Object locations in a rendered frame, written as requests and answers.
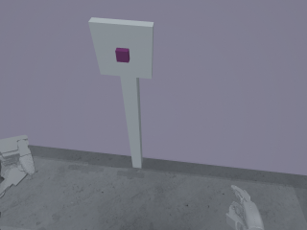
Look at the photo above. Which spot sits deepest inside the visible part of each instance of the panel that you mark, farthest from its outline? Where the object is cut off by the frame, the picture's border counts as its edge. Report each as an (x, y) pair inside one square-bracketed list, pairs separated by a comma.
[(137, 36)]

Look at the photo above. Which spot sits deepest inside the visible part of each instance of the button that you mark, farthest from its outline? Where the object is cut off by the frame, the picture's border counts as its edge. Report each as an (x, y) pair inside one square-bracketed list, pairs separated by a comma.
[(122, 55)]

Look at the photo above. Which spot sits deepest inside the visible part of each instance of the robot right hand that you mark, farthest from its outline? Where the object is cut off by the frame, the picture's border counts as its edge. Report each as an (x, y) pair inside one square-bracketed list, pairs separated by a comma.
[(248, 215)]

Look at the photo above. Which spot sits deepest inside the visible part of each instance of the robot left hand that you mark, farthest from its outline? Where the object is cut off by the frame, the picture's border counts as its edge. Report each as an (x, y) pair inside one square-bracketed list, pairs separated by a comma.
[(14, 152)]

